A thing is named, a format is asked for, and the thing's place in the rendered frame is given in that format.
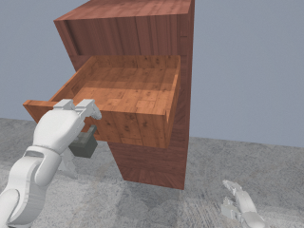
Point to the right robot hand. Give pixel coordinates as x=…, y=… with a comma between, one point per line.
x=234, y=208

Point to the robot right forearm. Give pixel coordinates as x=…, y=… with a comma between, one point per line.
x=252, y=219

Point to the handle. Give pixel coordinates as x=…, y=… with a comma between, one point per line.
x=86, y=144

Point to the robot left forearm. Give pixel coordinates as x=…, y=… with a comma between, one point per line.
x=24, y=197

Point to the drawer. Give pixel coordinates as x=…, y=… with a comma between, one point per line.
x=137, y=96

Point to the cabinet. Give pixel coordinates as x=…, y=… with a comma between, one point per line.
x=139, y=28

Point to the left robot hand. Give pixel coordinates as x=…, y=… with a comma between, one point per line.
x=59, y=127

